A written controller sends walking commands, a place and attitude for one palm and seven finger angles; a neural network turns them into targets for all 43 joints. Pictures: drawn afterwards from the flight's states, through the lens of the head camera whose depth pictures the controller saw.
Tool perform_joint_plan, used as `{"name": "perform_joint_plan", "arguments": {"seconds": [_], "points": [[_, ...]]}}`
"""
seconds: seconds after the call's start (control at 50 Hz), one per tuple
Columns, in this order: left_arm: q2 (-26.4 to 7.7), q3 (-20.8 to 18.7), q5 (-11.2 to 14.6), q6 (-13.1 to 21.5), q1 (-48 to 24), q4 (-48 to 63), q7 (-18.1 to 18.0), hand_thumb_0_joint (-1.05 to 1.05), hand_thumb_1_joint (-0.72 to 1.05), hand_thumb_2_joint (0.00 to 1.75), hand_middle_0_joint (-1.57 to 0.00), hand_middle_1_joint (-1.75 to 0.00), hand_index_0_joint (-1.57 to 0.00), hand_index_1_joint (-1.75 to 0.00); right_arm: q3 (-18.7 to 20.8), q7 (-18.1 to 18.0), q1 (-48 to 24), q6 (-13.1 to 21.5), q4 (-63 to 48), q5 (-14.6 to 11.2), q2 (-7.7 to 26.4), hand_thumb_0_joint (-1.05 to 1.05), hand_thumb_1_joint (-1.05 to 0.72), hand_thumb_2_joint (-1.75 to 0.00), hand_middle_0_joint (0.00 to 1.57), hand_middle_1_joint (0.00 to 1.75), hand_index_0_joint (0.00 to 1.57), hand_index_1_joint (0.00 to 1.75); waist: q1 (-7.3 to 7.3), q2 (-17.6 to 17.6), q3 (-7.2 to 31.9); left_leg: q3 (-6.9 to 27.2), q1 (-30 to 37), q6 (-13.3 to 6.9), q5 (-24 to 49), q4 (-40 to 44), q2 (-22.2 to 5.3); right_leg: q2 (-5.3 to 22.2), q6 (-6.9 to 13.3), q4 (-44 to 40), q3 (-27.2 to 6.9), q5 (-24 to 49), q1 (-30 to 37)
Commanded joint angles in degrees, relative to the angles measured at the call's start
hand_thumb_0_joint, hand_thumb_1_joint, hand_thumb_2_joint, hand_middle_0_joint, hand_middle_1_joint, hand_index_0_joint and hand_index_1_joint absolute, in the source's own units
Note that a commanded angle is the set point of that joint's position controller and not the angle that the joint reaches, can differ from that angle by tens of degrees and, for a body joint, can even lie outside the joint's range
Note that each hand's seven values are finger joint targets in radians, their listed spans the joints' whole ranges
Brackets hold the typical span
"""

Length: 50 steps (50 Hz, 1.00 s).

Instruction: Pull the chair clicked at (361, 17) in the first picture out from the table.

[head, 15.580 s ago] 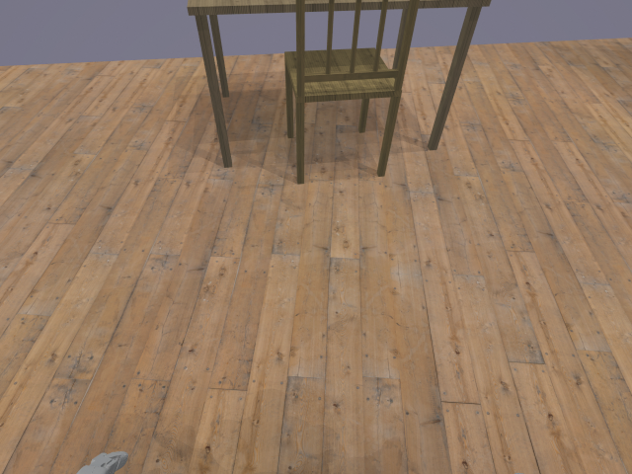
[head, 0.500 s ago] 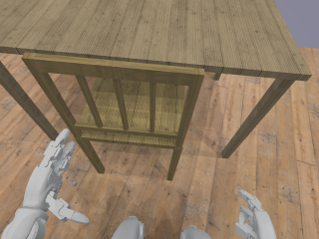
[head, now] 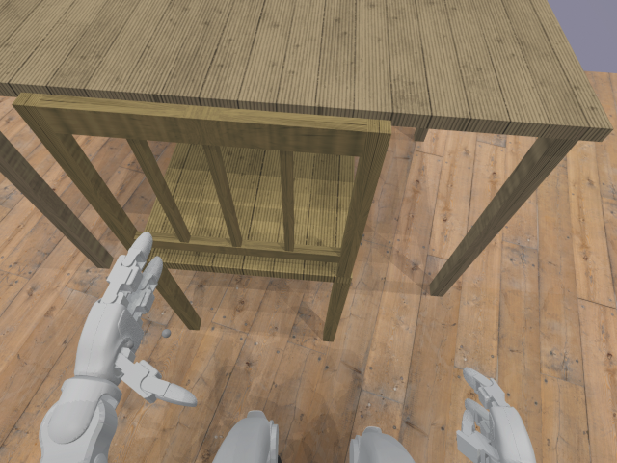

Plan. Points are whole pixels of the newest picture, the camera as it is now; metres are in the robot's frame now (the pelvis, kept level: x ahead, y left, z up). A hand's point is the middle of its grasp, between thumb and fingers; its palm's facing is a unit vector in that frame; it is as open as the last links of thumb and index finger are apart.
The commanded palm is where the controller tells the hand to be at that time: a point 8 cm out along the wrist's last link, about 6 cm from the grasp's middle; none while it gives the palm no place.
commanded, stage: aim the fingers beside a spindle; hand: left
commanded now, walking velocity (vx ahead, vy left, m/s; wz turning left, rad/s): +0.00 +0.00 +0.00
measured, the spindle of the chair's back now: (226, 201) +0.48 +0.15 -0.01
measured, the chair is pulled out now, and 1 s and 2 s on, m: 0.00 0.00 0.00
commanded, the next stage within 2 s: none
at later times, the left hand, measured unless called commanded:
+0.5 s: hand (205, 304) +0.31 +0.14 +0.01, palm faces -0.09 -1.00 -0.02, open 16.9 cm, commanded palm +0.29 +0.21 +0.02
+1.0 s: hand (232, 287) +0.34 +0.12 -0.01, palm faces -0.08 -1.00 -0.03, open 16.9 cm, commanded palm +0.32 +0.17 +0.00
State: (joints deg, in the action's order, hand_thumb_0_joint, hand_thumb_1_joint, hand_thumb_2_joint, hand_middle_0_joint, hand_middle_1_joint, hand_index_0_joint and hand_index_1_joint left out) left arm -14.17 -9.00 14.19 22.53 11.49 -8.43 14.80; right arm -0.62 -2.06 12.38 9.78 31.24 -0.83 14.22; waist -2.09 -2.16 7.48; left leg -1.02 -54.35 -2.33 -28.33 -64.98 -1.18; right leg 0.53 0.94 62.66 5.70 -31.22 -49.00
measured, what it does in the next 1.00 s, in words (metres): stands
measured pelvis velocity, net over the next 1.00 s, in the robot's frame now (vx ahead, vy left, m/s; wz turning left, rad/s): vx -0.01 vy -0.01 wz -0.01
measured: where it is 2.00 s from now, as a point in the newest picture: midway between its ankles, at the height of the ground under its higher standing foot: outside the picture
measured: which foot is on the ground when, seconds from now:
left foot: down 0.00-1.00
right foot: down 0.00-1.00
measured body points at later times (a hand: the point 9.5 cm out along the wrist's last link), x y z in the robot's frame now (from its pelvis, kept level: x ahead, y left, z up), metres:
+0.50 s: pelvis -0.01 -0.01 -0.01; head +0.10 +0.00 +0.43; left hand +0.31 +0.20 +0.02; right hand +0.15 -0.26 -0.11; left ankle +0.03 +0.09 -0.65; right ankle -0.01 -0.11 -0.65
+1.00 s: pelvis -0.01 -0.01 -0.03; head +0.10 +0.00 +0.40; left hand +0.34 +0.17 -0.01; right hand +0.13 -0.26 -0.14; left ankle +0.03 +0.09 -0.65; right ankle -0.01 -0.11 -0.65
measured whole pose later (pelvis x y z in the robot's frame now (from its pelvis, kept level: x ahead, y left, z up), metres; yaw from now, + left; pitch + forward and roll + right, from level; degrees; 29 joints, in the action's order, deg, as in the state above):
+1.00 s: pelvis -0.01 -0.01 -0.03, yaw -1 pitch +22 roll -2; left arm -10.6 -4.5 8.0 26.7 -10.5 -24.9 5.4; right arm -0.1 -0.1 11.1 3.3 33.1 0.5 13.9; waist -3.3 -1.8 8.2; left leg -1.7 -64.8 -2.0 -29.7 -72.3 -1.6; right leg 0.6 1.6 71.6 5.0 -33.3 -60.4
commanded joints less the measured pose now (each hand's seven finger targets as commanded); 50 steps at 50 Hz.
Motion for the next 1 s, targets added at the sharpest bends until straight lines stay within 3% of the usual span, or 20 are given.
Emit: {"name": "perform_joint_plan", "arguments": {"seconds": [0.0, 0.08, 0.2, 0.22, 0.26, 0.28, 0.34, 0.38, 0.4, 0.48, 0.52, 0.58, 0.62, 0.66, 0.72, 0.78, 0.84, 0.92, 0.98], "points": [[-6.80, -2.21, 0.66, 4.55, -6.59, 12.97, 0.24, 0.00, -0.50, 0.30, -0.06, -0.08, -0.06, -0.08, 3.51, -0.92, -0.02, 2.48, -7.88, -0.38, 8.45, 0.00, -0.90, -0.90, 0.20, 0.30, 0.20, 0.30, -0.82, -0.10, 18.27, 4.21, 16.81, 0.94, 19.53, 7.72, -0.46, -0.85, 0.17, -7.39, -2.11, 17.64, 5.10], [-8.03, -4.86, 0.66, 6.02, -8.25, 10.92, -1.12, 0.00, -0.50, 0.30, -0.06, -0.08, -0.06, -0.08, 3.46, -0.97, 0.01, 2.16, -6.95, -0.20, 8.17, 0.00, -0.90, -0.90, 0.20, 0.30, 0.20, 0.30, -0.25, 0.20, 17.93, 3.86, 14.60, 1.07, 17.93, 7.12, -0.24, -0.83, 0.26, -6.76, -2.38, 16.78, 4.90], [-6.65, -3.21, 0.02, 5.23, -12.36, 4.50, -0.48, 0.00, -0.50, 0.30, -0.06, -0.08, -0.06, -0.08, 3.40, -0.67, -0.09, 1.08, -6.17, -0.36, 8.57, 0.00, -0.90, -0.90, 0.20, 0.30, 0.20, 0.30, -1.21, 0.87, 16.25, 3.50, 11.63, 0.82, 14.78, 6.17, -0.06, -0.89, 0.29, -6.70, -3.02, 14.95, 3.36], [-6.25, -2.40, -0.15, 5.21, -12.83, 5.48, -0.26, 0.00, -0.50, 0.30, -0.06, -0.08, -0.06, -0.08, 3.43, -0.59, -0.17, 0.98, -6.53, -0.38, 8.56, 0.00, -0.90, -0.90, 0.20, 0.30, 0.20, 0.30, -0.78, -0.86, 17.62, 3.54, 12.50, 0.86, 15.41, 6.36, -0.03, -0.76, 0.40, -6.44, -3.08, 15.28, 3.58], [-5.23, -0.41, -0.08, 5.09, -16.00, 6.71, 0.01, 0.00, -0.50, 0.30, -0.06, -0.08, -0.06, -0.08, 3.45, -0.60, -0.07, 0.98, -6.49, -0.40, 8.47, 0.00, -0.90, -0.90, 0.20, 0.30, 0.20, 0.30, -1.44, -1.52, 18.73, 3.72, 13.98, 0.83, 15.85, 6.13, -0.14, -0.61, 0.34, -6.49, -3.03, 15.56, 3.01], [-6.06, -1.27, -0.14, 5.18, -15.25, 7.06, -0.16, 0.00, -0.50, 0.30, -0.06, -0.08, -0.06, -0.08, 3.58, -0.62, -0.01, 0.95, -6.58, -0.37, 8.53, 0.00, -0.90, -0.90, 0.20, 0.30, 0.20, 0.30, -0.70, -2.74, 19.65, 3.76, 14.64, 0.93, 16.47, 6.23, -0.17, -0.61, 0.50, -6.40, -3.07, 15.52, 3.18], [-4.79, 0.27, -0.56, 5.61, -17.82, 7.43, -1.53, 0.00, -0.50, 0.30, -0.06, -0.08, -0.06, -0.08, 3.58, -0.55, 0.10, 0.76, -6.28, -0.19, 8.30, 0.00, -0.90, -0.90, 0.20, 0.30, 0.20, 0.30, -1.41, -1.13, 20.40, 4.10, 15.16, 0.79, 17.31, 5.80, -0.39, -0.66, 0.26, -5.92, -2.93, 16.02, 2.35], [-5.73, -1.13, -0.99, 5.79, -19.25, 4.96, -2.75, 0.00, -0.50, 0.30, -0.06, -0.08, -0.06, -0.08, 3.48, -0.43, 0.37, 0.45, -5.57, 0.01, 8.35, 0.00, -0.90, -0.90, 0.20, 0.30, 0.20, 0.30, -1.39, -0.39, 19.05, 4.02, 13.34, 0.91, 16.01, 5.48, -0.26, -0.70, 0.33, -5.66, -2.93, 15.23, 1.88], [-6.98, -2.70, -1.30, 5.77, -18.91, 3.15, -3.50, 0.00, -0.50, 0.30, -0.06, -0.08, -0.06, -0.08, 3.43, -0.38, 0.58, 0.09, -5.36, 0.14, 8.61, 0.00, -0.90, -0.90, 0.20, 0.30, 0.20, 0.30, -1.13, 0.70, 18.47, 4.19, 11.98, 0.89, 15.62, 5.40, -0.28, -0.89, 0.37, -5.26, -2.77, 14.83, 1.60], [-5.58, -2.38, -2.14, 5.71, -20.50, -0.67, -4.74, 0.00, -0.50, 0.30, -0.06, -0.08, -0.06, -0.08, 3.51, 0.29, 0.25, -1.03, -5.62, 0.20, 8.31, 0.00, -0.90, -0.90, 0.20, 0.30, 0.20, 0.30, -0.81, 1.38, 18.67, 3.21, 9.85, 0.93, 14.28, 4.65, 0.15, -0.63, 0.29, -4.82, -3.48, 15.11, 2.08], [-6.94, -3.65, -2.40, 5.96, -21.23, -0.65, -4.77, 0.00, -0.50, 0.30, -0.06, -0.08, -0.06, -0.08, 3.56, 0.47, 0.47, -1.58, -5.82, 0.28, 8.34, 0.00, -0.90, -0.90, 0.20, 0.30, 0.20, 0.30, -0.19, 0.66, 20.85, 2.99, 9.74, 0.89, 15.39, 4.30, 0.20, -0.58, 0.42, -4.18, -3.85, 16.61, 3.46], [-4.94, -0.85, -2.31, 6.54, -22.00, 2.09, -4.25, 0.00, -0.50, 0.30, -0.06, -0.08, -0.06, -0.08, 3.66, 0.78, 0.34, -1.94, -6.52, 0.18, 8.10, 0.00, -0.90, -0.90, 0.20, 0.30, 0.20, 0.30, -0.27, -0.96, 23.27, 2.99, 12.12, 0.96, 18.07, 4.21, 0.07, -0.52, 0.50, -3.75, -3.86, 18.98, 3.90], [-2.72, 2.44, -2.42, 6.75, -24.36, 3.81, -4.08, 0.00, -0.50, 0.30, -0.06, -0.08, -0.06, -0.08, 3.69, 0.85, 0.54, -1.96, -6.33, 0.14, 7.95, 0.00, -0.90, -0.90, 0.20, 0.30, 0.20, 0.30, -1.43, -2.27, 23.96, 3.36, 14.33, 0.83, 19.77, 3.63, -0.16, -0.50, 0.42, -3.63, -3.64, 19.54, 2.07], [-2.36, 2.84, -2.43, 7.09, -24.21, 3.54, -4.50, 0.00, -0.50, 0.30, -0.06, -0.08, -0.06, -0.08, 3.85, 0.81, 0.80, -2.00, -5.78, 0.21, 8.04, 0.00, -0.90, -0.90, 0.20, 0.30, 0.20, 0.30, -1.57, -1.83, 23.07, 3.92, 14.49, 1.02, 18.90, 3.63, -0.41, -0.55, 0.45, -3.65, -3.28, 17.88, 0.53], [-2.00, 2.84, -3.26, 7.11, -26.39, -0.80, -5.73, 0.00, -0.50, 0.30, -0.06, -0.08, -0.06, -0.08, 3.76, 0.77, 1.08, -2.49, -4.79, 0.28, 8.33, 0.00, -0.90, -0.90, 0.20, 0.30, 0.20, 0.30, -2.61, 2.09, 19.97, 4.02, 10.62, 0.79, 15.73, 2.87, -0.24, -0.62, 0.27, -3.38, -3.24, 15.82, -1.08], [-1.79, 2.56, -4.43, 7.07, -29.23, -4.98, -7.02, 0.00, -0.50, 0.30, -0.06, -0.08, -0.06, -0.08, 3.80, 0.91, 0.93, -3.22, -4.24, 0.40, 8.47, 0.00, -0.90, -0.90, 0.20, 0.30, 0.20, 0.30, -2.67, 2.70, 18.35, 3.87, 8.26, 0.83, 12.51, 2.31, 0.00, -0.57, 0.36, -2.92, -3.24, 12.98, -3.23], [-2.54, 1.86, -5.22, 8.00, -30.67, -3.76, -8.30, 0.00, -0.50, 0.30, -0.06, -0.08, -0.06, -0.08, 3.89, 1.29, 0.64, -3.73, -4.93, 0.71, 8.22, 0.00, -0.90, -0.90, 0.20, 0.30, 0.20, 0.30, -1.29, -0.24, 22.20, 3.69, 9.90, 1.00, 13.95, 1.91, 0.20, -0.39, 0.67, -1.93, -3.56, 13.72, -2.87], [-3.51, 1.08, -5.68, 8.97, -35.24, -2.90, -9.72, 0.00, -0.50, 0.30, -0.06, -0.08, -0.06, -0.08, 3.73, 1.39, 0.86, -4.51, -4.78, 0.99, 8.02, 0.00, -0.90, -0.90, 0.20, 0.30, 0.20, 0.30, -1.33, -0.07, 25.62, 3.59, 9.80, 0.89, 15.28, 0.92, 0.28, -0.51, 0.54, -1.01, -4.06, 15.39, -1.51], [-2.90, 1.58, -5.83, 9.03, -33.88, -3.37, -10.01, 0.00, -0.50, 0.30, -0.06, -0.08, -0.06, -0.08, 3.77, 1.67, 1.08, -4.99, -4.77, 0.93, 7.89, 0.00, -0.90, -0.90, 0.20, 0.30, 0.20, 0.30, -0.91, -1.37, 26.80, 3.52, 11.04, 1.14, 16.79, 0.92, 0.18, -0.51, 0.69, -0.78, -4.00, 16.87, -1.24]]}}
